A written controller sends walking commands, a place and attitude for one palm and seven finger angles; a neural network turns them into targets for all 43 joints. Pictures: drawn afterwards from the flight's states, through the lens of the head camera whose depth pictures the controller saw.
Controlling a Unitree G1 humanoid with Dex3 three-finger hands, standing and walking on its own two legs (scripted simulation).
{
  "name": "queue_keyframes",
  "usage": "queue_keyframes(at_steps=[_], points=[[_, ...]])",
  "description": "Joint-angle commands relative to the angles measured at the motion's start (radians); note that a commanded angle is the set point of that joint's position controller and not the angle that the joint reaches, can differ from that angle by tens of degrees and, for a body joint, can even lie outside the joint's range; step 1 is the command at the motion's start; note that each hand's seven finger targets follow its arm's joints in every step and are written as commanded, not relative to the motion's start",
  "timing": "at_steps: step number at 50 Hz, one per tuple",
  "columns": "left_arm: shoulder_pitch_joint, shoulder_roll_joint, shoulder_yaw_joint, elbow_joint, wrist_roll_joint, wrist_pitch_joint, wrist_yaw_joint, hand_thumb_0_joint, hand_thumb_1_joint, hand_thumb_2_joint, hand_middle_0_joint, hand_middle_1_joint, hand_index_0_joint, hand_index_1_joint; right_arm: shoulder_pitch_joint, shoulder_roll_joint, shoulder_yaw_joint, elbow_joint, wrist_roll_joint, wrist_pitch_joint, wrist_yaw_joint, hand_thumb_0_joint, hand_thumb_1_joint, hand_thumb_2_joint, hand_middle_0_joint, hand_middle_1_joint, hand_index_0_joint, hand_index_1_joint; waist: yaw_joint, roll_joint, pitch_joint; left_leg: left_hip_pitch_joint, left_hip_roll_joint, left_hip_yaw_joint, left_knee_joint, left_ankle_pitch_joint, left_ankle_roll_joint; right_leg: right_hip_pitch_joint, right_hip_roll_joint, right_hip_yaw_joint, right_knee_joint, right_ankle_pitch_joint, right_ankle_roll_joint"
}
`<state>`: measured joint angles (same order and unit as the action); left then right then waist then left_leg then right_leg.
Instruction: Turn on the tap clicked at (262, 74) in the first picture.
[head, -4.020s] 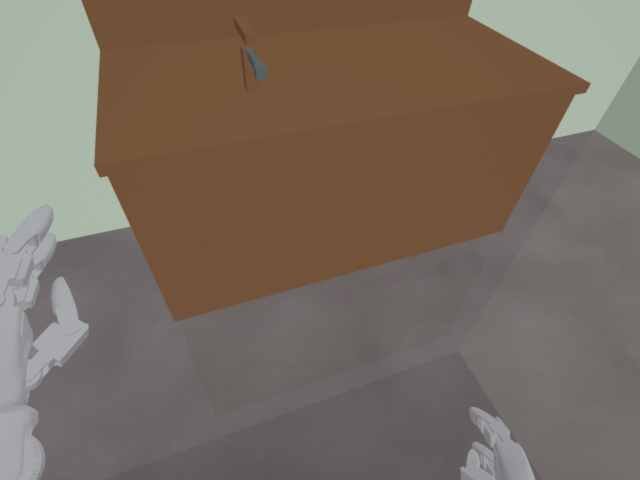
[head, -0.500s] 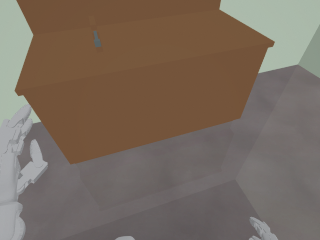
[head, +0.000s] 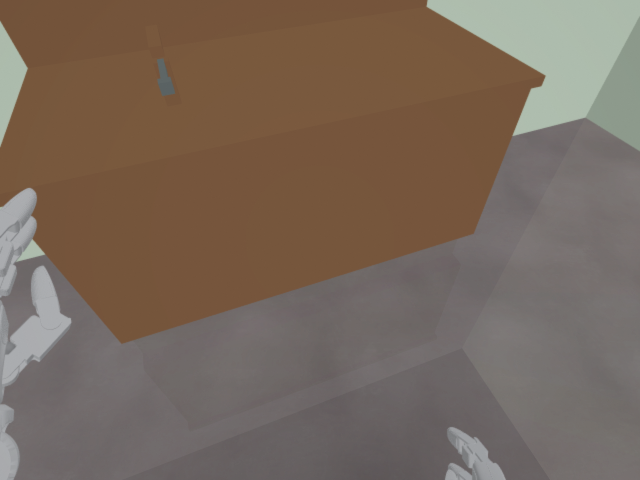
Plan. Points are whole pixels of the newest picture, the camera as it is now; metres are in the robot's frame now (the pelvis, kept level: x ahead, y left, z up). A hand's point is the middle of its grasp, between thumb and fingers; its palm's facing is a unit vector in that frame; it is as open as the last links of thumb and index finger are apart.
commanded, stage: take the last steps up to it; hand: left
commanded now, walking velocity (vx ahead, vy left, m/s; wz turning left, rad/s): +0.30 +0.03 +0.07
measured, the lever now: (166, 86) +0.85 +0.39 +0.08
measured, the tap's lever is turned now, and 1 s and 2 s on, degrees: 0 0 0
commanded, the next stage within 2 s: come to a stop and stand still in 1.90 s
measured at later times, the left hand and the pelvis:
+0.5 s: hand (104, 232) +0.32 +0.26 +0.18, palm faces +0.47 -0.81 -0.34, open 7.4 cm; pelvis +0.11 +0.01 -0.01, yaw +1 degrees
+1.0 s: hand (188, 175) +0.44 +0.20 +0.17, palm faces +0.42 -0.81 -0.41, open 7.4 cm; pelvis +0.22 -0.04 +0.00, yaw +2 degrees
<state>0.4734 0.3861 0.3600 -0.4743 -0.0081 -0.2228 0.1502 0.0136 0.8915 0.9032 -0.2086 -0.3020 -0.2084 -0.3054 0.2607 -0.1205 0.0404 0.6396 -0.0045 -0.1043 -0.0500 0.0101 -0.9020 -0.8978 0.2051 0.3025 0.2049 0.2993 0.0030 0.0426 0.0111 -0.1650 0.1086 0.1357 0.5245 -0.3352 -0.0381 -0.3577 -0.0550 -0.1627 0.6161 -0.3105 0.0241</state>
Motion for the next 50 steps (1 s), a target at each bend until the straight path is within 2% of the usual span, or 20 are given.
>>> queue_keyframes(at_steps=[1, 2, 4, 9, 16, 20, 21, 22, 23, 24, 26, 29, 34, 39, 40, 41, 42, 44, 47, 50], points=[[-0.108, 0.179, 0.12, -0.126, 0.007, -0.031, 0.023, 0.0, 0.9, 0.9, -0.2, -0.3, -0.2, -0.3, -0.123, -0.15, -0.081, -0.142, 0.014, -0.027, -0.019, 0.0, -0.9, -0.9, 0.2, 0.3, 0.2, 0.3, 0.003, -0.297, -0.147, -0.374, -0.026, 0.037, 0.455, -0.065, 0.076, 0.416, -0.224, 0.41, -0.263, 0.044, -0.139], [-0.121, 0.203, 0.144, -0.142, -0.003, -0.03, 0.025, 0.0, 0.9, 0.9, -0.2, -0.3, -0.2, -0.3, -0.165, -0.165, -0.079, -0.161, 0.012, -0.031, -0.016, 0.0, -0.9, -0.9, 0.2, 0.3, 0.2, 0.3, 0.02, -0.376, -0.125, -0.532, -0.087, -0.05, 0.669, -0.234, 0.048, 0.436, -0.372, 0.664, -0.34, 0.124, -0.221], [-0.163, 0.187, 0.137, -0.182, -0.014, -0.047, 0.012, 0.0, 0.9, 0.9, -0.2, -0.3, -0.2, -0.3, -0.161, -0.18, -0.093, -0.129, 0.01, -0.025, -0.003, 0.0, -0.9, -0.9, 0.2, 0.3, 0.2, 0.3, -0.001, -0.22, -0.107, -0.515, -0.019, -0.171, 0.76, -0.136, 0.033, 0.314, -0.362, 0.601, -0.375, -0.093, -0.207], [-0.067, 0.176, 0.147, -0.256, -0.011, -0.079, 0.015, 0.0, 0.9, 0.9, -0.2, -0.3, -0.2, -0.3, -0.181, -0.17, -0.078, -0.131, 0.006, 0.01, -0.005, 0.0, -0.9, -0.9, 0.2, 0.3, 0.2, 0.3, -0.018, -0.131, -0.075, -0.427, 0.011, -0.109, 0.573, 0.02, 0.011, 0.192, -0.27, 0.229, -0.357, 0.165, -0.177], [-0.012, 0.147, 0.136, -0.255, -0.021, -0.061, 0.046, 0.0, 0.9, 0.9, -0.2, -0.3, -0.2, -0.3, -0.135, -0.171, -0.094, -0.185, 0.003, -0.009, -0.018, 0.0, -0.9, -0.9, 0.2, 0.3, 0.2, 0.3, 0.019, -0.15, -0.097, -0.277, -0.04, 0.018, 0.156, 0.052, 0.038, 0.261, -0.257, 0.218, -0.319, 0.184, -0.186], [-0.07, 0.132, 0.102, -0.256, -0.019, -0.051, 0.054, 0.0, 0.9, 0.9, -0.2, -0.3, -0.2, -0.3, -0.108, -0.184, -0.101, -0.191, 0.005, -0.011, -0.032, 0.0, -0.9, -0.9, 0.2, 0.3, 0.2, 0.3, -0.003, -0.11, -0.098, -0.061, -0.059, 0.04, -0.057, 0.13, 0.048, 0.21, -0.182, 0.159, -0.176, 0.115, -0.125], [-0.102, 0.13, 0.095, -0.266, -0.017, -0.058, 0.053, 0.0, 0.9, 0.9, -0.2, -0.3, -0.2, -0.3, -0.097, -0.2, -0.108, -0.192, 0.006, -0.011, -0.037, 0.0, -0.9, -0.9, 0.2, 0.3, 0.2, 0.3, -0.017, -0.026, -0.117, 0.036, -0.035, -0.01, -0.098, 0.137, 0.068, 0.154, -0.145, 0.131, -0.047, 0.129, -0.097], [-0.12, 0.126, 0.091, -0.275, -0.016, -0.064, 0.053, 0.0, 0.9, 0.9, -0.2, -0.3, -0.2, -0.3, -0.096, -0.225, -0.115, -0.199, 0.009, -0.011, -0.038, 0.0, -0.9, -0.9, 0.2, 0.3, 0.2, 0.3, -0.027, 0.149, -0.124, 0.135, 0.101, -0.234, -0.164, 0.171, 0.138, 0.008, -0.057, 0.078, 0.149, 0.048, -0.049], [-0.139, 0.126, 0.086, -0.287, -0.014, -0.076, 0.051, 0.0, 0.9, 0.9, -0.2, -0.3, -0.2, -0.3, -0.101, -0.217, -0.11, -0.206, 0.012, -0.012, -0.031, 0.0, -0.9, -0.9, 0.2, 0.3, 0.2, 0.3, -0.016, 0.284, -0.124, 0.239, 0.271, -0.496, -0.206, 0.332, 0.232, -0.189, 0.02, 0.054, 0.344, -0.266, -0.02], [-0.143, 0.165, 0.099, -0.244, -0.002, -0.082, 0.044, 0.0, 0.9, 0.9, -0.2, -0.3, -0.2, -0.3, -0.114, -0.192, -0.093, -0.199, 0.005, -0.023, -0.029, 0.0, -0.9, -0.9, 0.2, 0.3, 0.2, 0.3, -0.018, 0.249, -0.081, 0.211, 0.32, -0.595, -0.242, 0.347, 0.283, -0.274, 0.02, 0.108, 0.492, -0.309, -0.027], [-0.159, 0.183, 0.111, -0.281, 0.0, -0.079, 0.037, 0.0, 0.9, 0.9, -0.2, -0.3, -0.2, -0.3, -0.122, -0.185, -0.087, -0.172, 0.001, -0.03, -0.023, 0.0, -0.9, -0.9, 0.2, 0.3, 0.2, 0.3, -0.019, 0.178, -0.07, 0.163, 0.3, -0.495, -0.222, 0.358, 0.289, -0.319, -0.034, 0.156, 0.568, -0.231, -0.021], [-0.061, 0.154, 0.11, -0.346, -0.007, -0.073, 0.025, 0.0, 0.9, 0.9, -0.2, -0.3, -0.2, -0.3, -0.103, -0.192, -0.099, -0.159, 0.014, -0.047, -0.007, 0.0, -0.9, -0.9, 0.2, 0.3, 0.2, 0.3, 0.001, 0.153, -0.106, 0.145, 0.203, -0.249, -0.198, 0.378, 0.23, -0.288, -0.039, 0.105, 0.451, -0.093, -0.007], [-0.006, 0.141, 0.121, -0.298, -0.016, -0.059, 0.018, 0.0, 0.9, 0.9, -0.2, -0.3, -0.2, -0.3, -0.107, -0.182, -0.082, -0.162, 0.004, -0.057, -0.003, 0.0, -0.9, -0.9, 0.2, 0.3, 0.2, 0.3, -0.013, 0.195, -0.096, 0.054, 0.169, -0.112, -0.216, 0.425, 0.178, -0.107, -0.002, 0.0, 0.152, 0.01, 0.006], [-0.073, 0.121, 0.108, -0.145, -0.014, -0.036, 0.017, 0.0, 0.9, 0.9, -0.2, -0.3, -0.2, -0.3, -0.13, -0.174, -0.08, -0.151, 0.011, -0.033, -0.021, 0.0, -0.9, -0.9, 0.2, 0.3, 0.2, 0.3, 0.0, 0.074, -0.109, -0.082, 0.122, -0.028, 0.02, 0.221, 0.125, 0.211, 0.044, -0.05, -0.13, 0.083, -0.007], [-0.1, 0.131, 0.103, -0.139, -0.006, -0.033, 0.018, 0.0, 0.9, 0.9, -0.2, -0.3, -0.2, -0.3, -0.129, -0.167, -0.082, -0.145, 0.013, -0.027, -0.02, 0.0, -0.9, -0.9, 0.2, 0.3, 0.2, 0.3, 0.004, -0.043, -0.121, -0.175, 0.071, 0.007, 0.218, 0.118, 0.102, 0.294, -0.046, 0.082, -0.185, 0.065, -0.048], [-0.109, 0.174, 0.124, -0.128, 0.003, -0.029, 0.022, 0.0, 0.9, 0.9, -0.2, -0.3, -0.2, -0.3, -0.132, -0.143, -0.078, -0.153, 0.013, -0.019, -0.018, 0.0, -0.9, -0.9, 0.2, 0.3, 0.2, 0.3, 0.002, -0.307, -0.134, -0.394, -0.054, 0.04, 0.49, -0.12, 0.062, 0.397, -0.263, 0.476, -0.279, 0.09, -0.15], [-0.126, 0.196, 0.146, -0.154, -0.008, -0.026, 0.025, 0.0, 0.9, 0.9, -0.2, -0.3, -0.2, -0.3, -0.179, -0.158, -0.076, -0.168, 0.01, -0.024, -0.017, 0.0, -0.9, -0.9, 0.2, 0.3, 0.2, 0.3, 0.023, -0.37, -0.113, -0.506, -0.078, -0.075, 0.685, -0.241, 0.046, 0.377, -0.396, 0.678, -0.358, 0.114, -0.215], [-0.21, 0.184, 0.123, -0.218, -0.014, -0.045, 0.013, 0.0, 0.9, 0.9, -0.2, -0.3, -0.2, -0.3, -0.166, -0.174, -0.087, -0.134, 0.009, -0.024, -0.003, 0.0, -0.9, -0.9, 0.2, 0.3, 0.2, 0.3, -0.005, -0.247, -0.101, -0.505, -0.022, -0.166, 0.773, -0.144, 0.03, 0.298, -0.375, 0.613, -0.38, -0.06, -0.211], [-0.073, 0.177, 0.146, -0.237, -0.006, -0.064, 0.017, 0.0, 0.9, 0.9, -0.2, -0.3, -0.2, -0.3, -0.181, -0.172, -0.077, -0.128, 0.007, 0.003, -0.002, 0.0, -0.9, -0.9, 0.2, 0.3, 0.2, 0.3, -0.003, -0.128, -0.082, -0.468, 0.003, -0.137, 0.695, -0.026, 0.013, 0.23, -0.303, 0.339, -0.34, 0.177, -0.193], [-0.041, 0.181, 0.16, -0.295, -0.012, -0.077, 0.027, 0.0, 0.9, 0.9, -0.2, -0.3, -0.2, -0.3, -0.178, -0.167, -0.079, -0.151, 0.003, 0.009, -0.007, 0.0, -0.9, -0.9, 0.2, 0.3, 0.2, 0.3, -0.006, -0.129, -0.094, -0.354, 0.007, -0.08, 0.437, 0.012, 0.019, 0.193, -0.267, 0.188, -0.331, 0.263, -0.175]])
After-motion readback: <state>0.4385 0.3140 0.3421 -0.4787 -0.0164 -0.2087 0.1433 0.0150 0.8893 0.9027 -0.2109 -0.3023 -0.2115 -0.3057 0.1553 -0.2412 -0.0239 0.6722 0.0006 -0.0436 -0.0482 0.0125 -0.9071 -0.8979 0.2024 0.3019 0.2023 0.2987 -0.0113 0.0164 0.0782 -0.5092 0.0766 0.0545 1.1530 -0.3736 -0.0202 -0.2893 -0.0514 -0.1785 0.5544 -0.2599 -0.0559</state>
